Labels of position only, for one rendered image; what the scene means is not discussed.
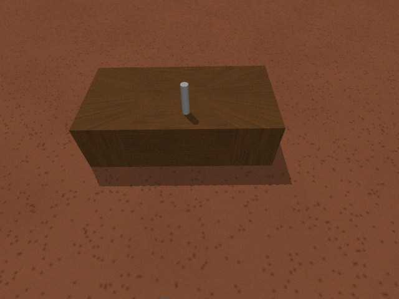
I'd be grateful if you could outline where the can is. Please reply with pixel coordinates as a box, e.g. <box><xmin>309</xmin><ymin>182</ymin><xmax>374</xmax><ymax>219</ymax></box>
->
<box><xmin>180</xmin><ymin>82</ymin><xmax>190</xmax><ymax>115</ymax></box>

